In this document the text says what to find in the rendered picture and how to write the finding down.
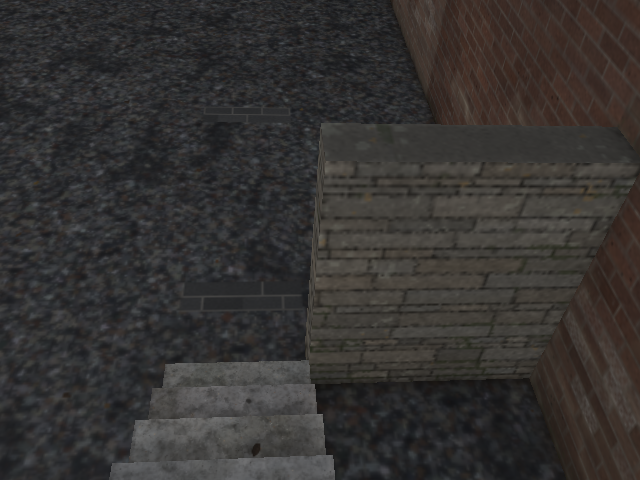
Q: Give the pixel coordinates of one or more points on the stairs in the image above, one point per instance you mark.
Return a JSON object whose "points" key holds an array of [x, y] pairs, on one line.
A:
{"points": [[230, 421]]}

